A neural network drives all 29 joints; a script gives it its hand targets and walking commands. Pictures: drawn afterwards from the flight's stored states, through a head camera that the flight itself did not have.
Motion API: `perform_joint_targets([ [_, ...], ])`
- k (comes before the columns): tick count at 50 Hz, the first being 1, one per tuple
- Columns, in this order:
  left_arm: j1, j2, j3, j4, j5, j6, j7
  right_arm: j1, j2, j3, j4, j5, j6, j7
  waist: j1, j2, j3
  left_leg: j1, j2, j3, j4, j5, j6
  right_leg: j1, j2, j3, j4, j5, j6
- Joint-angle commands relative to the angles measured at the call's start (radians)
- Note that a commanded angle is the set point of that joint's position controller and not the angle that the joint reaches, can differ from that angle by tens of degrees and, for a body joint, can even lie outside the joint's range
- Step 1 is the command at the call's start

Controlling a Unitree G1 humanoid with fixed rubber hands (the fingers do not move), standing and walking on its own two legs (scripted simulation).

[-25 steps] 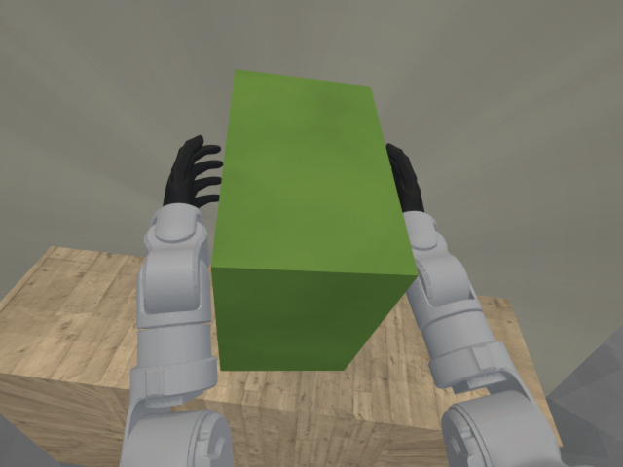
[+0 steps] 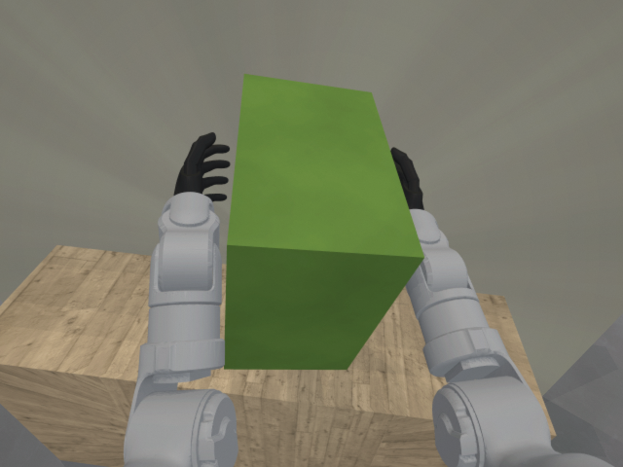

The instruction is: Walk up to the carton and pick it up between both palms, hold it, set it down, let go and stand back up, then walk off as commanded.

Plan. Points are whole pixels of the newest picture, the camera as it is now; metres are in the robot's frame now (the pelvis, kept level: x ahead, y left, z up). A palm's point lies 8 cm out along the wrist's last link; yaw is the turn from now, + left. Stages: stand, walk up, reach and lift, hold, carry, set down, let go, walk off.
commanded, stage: hold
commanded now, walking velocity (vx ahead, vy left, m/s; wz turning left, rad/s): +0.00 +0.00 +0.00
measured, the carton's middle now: (298, 229) +0.37 +0.02 +0.16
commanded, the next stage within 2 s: none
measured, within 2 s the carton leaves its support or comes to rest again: neither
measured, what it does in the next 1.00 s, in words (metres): stands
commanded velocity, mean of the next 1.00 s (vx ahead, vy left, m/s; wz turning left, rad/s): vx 0.00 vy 0.00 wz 0.00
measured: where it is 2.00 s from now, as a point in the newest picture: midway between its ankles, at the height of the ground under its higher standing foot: outside the picture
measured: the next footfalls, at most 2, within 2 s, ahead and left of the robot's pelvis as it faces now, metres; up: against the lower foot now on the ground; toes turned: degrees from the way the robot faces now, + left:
none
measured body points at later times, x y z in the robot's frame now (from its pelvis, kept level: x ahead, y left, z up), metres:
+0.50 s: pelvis +0.02 +0.00 +0.00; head -0.03 +0.02 +0.45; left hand +0.38 +0.16 +0.19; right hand +0.39 -0.11 +0.18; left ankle +0.05 +0.13 -0.75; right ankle +0.02 -0.13 -0.75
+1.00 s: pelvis +0.01 +0.00 +0.00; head -0.04 +0.02 +0.45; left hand +0.39 +0.14 +0.19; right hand +0.40 -0.12 +0.17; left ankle +0.05 +0.13 -0.75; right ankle +0.02 -0.13 -0.75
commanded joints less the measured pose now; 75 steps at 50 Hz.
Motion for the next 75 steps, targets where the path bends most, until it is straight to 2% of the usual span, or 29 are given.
perform_joint_targets([
  [1, -0.504, -0.478, -0.289, 0.057, -0.109, -0.078, -0.210, -0.772, 0.506, 0.338, -0.260, 0.022, -0.086, 0.090, -0.061, -0.029, -0.288, 0.062, -0.073, 0.096, -0.127, -0.029, 0.053, 0.026, 0.029, -0.086, -0.065, -0.046, 0.032],
  [3, -0.532, -0.518, -0.371, -0.057, -0.164, -0.104, -0.196, -0.791, 0.546, 0.423, -0.360, 0.069, -0.103, 0.077, -0.067, -0.020, -0.426, 0.113, -0.082, 0.092, -0.077, 0.127, 0.038, 0.084, 0.036, -0.083, -0.027, 0.141, 0.041],
  [7, -0.530, -0.586, -0.576, -0.253, -0.265, -0.134, -0.158, -0.781, 0.589, 0.594, -0.546, 0.164, -0.107, 0.033, -0.100, 0.016, -0.649, 0.203, -0.090, 0.055, 0.022, 0.414, -0.011, 0.172, 0.054, -0.075, 0.038, 0.488, 0.053],
  [10, -0.501, -0.604, -0.648, -0.347, -0.295, -0.126, -0.142, -0.706, 0.587, 0.638, -0.600, 0.196, -0.082, 0.005, -0.119, 0.049, -0.651, 0.243, -0.084, 0.036, 0.052, 0.524, -0.037, 0.159, 0.061, -0.073, 0.051, 0.565, 0.062],
  [12, -0.456, -0.581, -0.629, -0.335, -0.276, -0.105, -0.147, -0.629, 0.553, 0.610, -0.559, 0.194, -0.054, -0.005, -0.120, 0.066, -0.566, 0.245, -0.077, 0.035, 0.045, 0.510, -0.044, 0.119, 0.066, -0.076, 0.036, 0.504, 0.058],
  [15, -0.345, -0.540, -0.571, -0.286, -0.225, -0.058, -0.181, -0.499, 0.500, 0.543, -0.490, 0.171, -0.018, -0.013, -0.138, 0.066, -0.434, 0.231, -0.071, 0.045, 0.015, 0.437, -0.046, 0.103, 0.065, -0.080, 0.008, 0.409, 0.051],
  [18, -0.289, -0.497, -0.494, -0.254, -0.169, -0.022, -0.219, -0.449, 0.458, 0.492, -0.435, 0.154, 0.008, -0.012, -0.136, 0.045, -0.339, 0.193, -0.072, 0.062, -0.027, 0.332, -0.033, 0.129, 0.056, -0.082, -0.013, 0.339, 0.045],
  [20, -0.318, -0.503, -0.481, -0.261, -0.163, -0.015, -0.233, -0.487, 0.453, 0.478, -0.445, 0.149, 0.007, -0.005, -0.133, 0.043, -0.341, 0.179, -0.069, 0.064, -0.041, 0.298, -0.027, 0.129, 0.055, -0.084, -0.017, 0.301, 0.038],
  [23, -0.431, -0.543, -0.522, -0.287, -0.193, -0.032, -0.225, -0.575, 0.484, 0.476, -0.475, 0.147, -0.011, 0.011, -0.134, 0.074, -0.375, 0.173, -0.064, 0.058, -0.042, 0.284, -0.034, 0.100, 0.059, -0.089, -0.019, 0.227, 0.025],
  [26, -0.558, -0.596, -0.604, -0.309, -0.249, -0.068, -0.194, -0.684, 0.520, 0.482, -0.533, 0.141, -0.041, 0.031, -0.137, 0.097, -0.451, 0.165, -0.058, 0.040, -0.034, 0.258, -0.041, 0.047, 0.063, -0.095, -0.019, 0.148, 0.017],
  [28, -0.607, -0.618, -0.643, -0.284, -0.271, -0.085, -0.169, -0.730, 0.540, 0.477, -0.527, 0.128, -0.056, 0.042, -0.135, 0.109, -0.464, 0.155, -0.053, 0.031, -0.036, 0.205, -0.043, -0.006, 0.063, -0.098, -0.022, 0.085, 0.015],
  [30, -0.629, -0.619, -0.627, -0.213, -0.270, -0.094, -0.157, -0.754, 0.544, 0.441, -0.470, 0.102, -0.060, 0.056, -0.131, 0.103, -0.422, 0.117, -0.051, 0.033, -0.060, 0.081, -0.034, -0.049, 0.056, -0.099, -0.033, -0.007, 0.009],
  [33, -0.634, -0.584, -0.533, -0.077, -0.218, -0.092, -0.160, -0.765, 0.529, 0.349, -0.314, 0.046, -0.060, 0.080, -0.118, 0.073, -0.288, 0.028, -0.050, 0.050, -0.131, -0.144, -0.004, -0.088, 0.039, -0.103, -0.053, -0.158, 0.002],
  [35, -0.609, -0.540, -0.431, 0.031, -0.158, -0.079, -0.174, -0.753, 0.499, 0.276, -0.193, 0.000, -0.056, 0.096, -0.108, 0.046, -0.203, -0.013, -0.045, 0.061, -0.179, -0.252, 0.021, -0.093, 0.030, -0.105, -0.067, -0.233, -0.002],
  [37, -0.560, -0.501, -0.343, 0.105, -0.115, -0.067, -0.193, -0.735, 0.472, 0.235, -0.142, -0.027, -0.058, 0.106, -0.096, 0.023, -0.174, -0.028, -0.048, 0.080, -0.193, -0.258, 0.041, -0.061, 0.030, -0.106, -0.073, -0.241, -0.002],
  [39, -0.528, -0.469, -0.280, 0.148, -0.090, -0.064, -0.208, -0.738, 0.465, 0.235, -0.138, -0.031, -0.061, 0.108, -0.082, -0.010, -0.174, -0.018, -0.059, 0.090, -0.184, -0.220, 0.054, -0.038, 0.029, -0.100, -0.084, -0.226, 0.004],
  [42, -0.533, -0.464, -0.248, 0.122, -0.091, -0.078, -0.215, -0.778, 0.499, 0.281, -0.194, -0.009, -0.078, 0.102, -0.062, -0.035, -0.238, 0.026, -0.071, 0.099, -0.147, -0.109, 0.061, -0.010, 0.026, -0.090, -0.077, -0.139, 0.023],
  [45, -0.563, -0.502, -0.320, 0.016, -0.142, -0.109, -0.197, -0.821, 0.541, 0.373, -0.289, 0.037, -0.101, 0.090, -0.056, -0.024, -0.367, 0.083, -0.079, 0.095, -0.101, 0.040, 0.048, 0.034, 0.032, -0.086, -0.046, 0.023, 0.037],
  [50, -0.585, -0.585, -0.566, -0.231, -0.267, -0.152, -0.149, -0.806, 0.603, 0.573, -0.501, 0.149, -0.112, 0.040, -0.095, 0.015, -0.646, 0.198, -0.089, 0.059, 0.014, 0.376, -0.007, 0.152, 0.053, -0.078, 0.031, 0.447, 0.052],
  [53, -0.509, -0.591, -0.606, -0.288, -0.277, -0.132, -0.141, -0.712, 0.585, 0.607, -0.533, 0.180, -0.081, 0.011, -0.113, 0.039, -0.615, 0.234, -0.085, 0.042, 0.039, 0.477, -0.030, 0.145, 0.057, -0.074, 0.040, 0.530, 0.061],
  [56, -0.416, -0.556, -0.563, -0.267, -0.231, -0.089, -0.164, -0.581, 0.536, 0.564, -0.475, 0.177, -0.042, -0.005, -0.120, 0.058, -0.495, 0.231, -0.077, 0.048, 0.022, 0.441, -0.037, 0.116, 0.060, -0.079, 0.022, 0.456, 0.057],
  [59, -0.317, -0.507, -0.491, -0.233, -0.176, -0.042, -0.208, -0.477, 0.486, 0.508, -0.421, 0.161, -0.010, -0.013, -0.135, 0.038, -0.375, 0.206, -0.076, 0.061, -0.012, 0.365, -0.030, 0.135, 0.054, -0.081, 0.000, 0.400, 0.052],
  [61, -0.304, -0.501, -0.476, -0.243, -0.165, -0.026, -0.229, -0.464, 0.471, 0.489, -0.429, 0.158, 0.002, -0.014, -0.139, 0.037, -0.358, 0.198, -0.074, 0.066, -0.025, 0.342, -0.028, 0.147, 0.054, -0.082, -0.007, 0.378, 0.047],
  [65, -0.434, -0.549, -0.540, -0.313, -0.211, -0.044, -0.224, -0.563, 0.501, 0.499, -0.500, 0.163, -0.012, 0.001, -0.143, 0.073, -0.417, 0.194, -0.067, 0.055, -0.020, 0.350, -0.038, 0.118, 0.061, -0.088, -0.007, 0.306, 0.033],
  [69, -0.616, -0.624, -0.679, -0.384, -0.298, -0.096, -0.167, -0.691, 0.544, 0.521, -0.575, 0.159, -0.052, 0.026, -0.143, 0.134, -0.538, 0.216, -0.053, 0.023, 0.004, 0.371, -0.064, 0.023, 0.074, -0.098, -0.006, 0.196, 0.019],
  [72, -0.666, -0.641, -0.697, -0.294, -0.313, -0.115, -0.132, -0.752, 0.556, 0.486, -0.525, 0.131, -0.062, 0.045, -0.133, 0.139, -0.487, 0.169, -0.049, 0.017, -0.022, 0.206, -0.059, -0.072, 0.068, -0.101, -0.026, 0.044, 0.011],
  [75, -0.669, -0.605, -0.596, -0.129, -0.258, -0.110, -0.132, -0.773, 0.549, 0.389, -0.358, 0.075, -0.056, 0.073, -0.119, 0.095, -0.336, 0.062, -0.050, 0.035, -0.099, -0.077, -0.017, -0.119, 0.044, -0.101, -0.047, -0.124, 0.006],
])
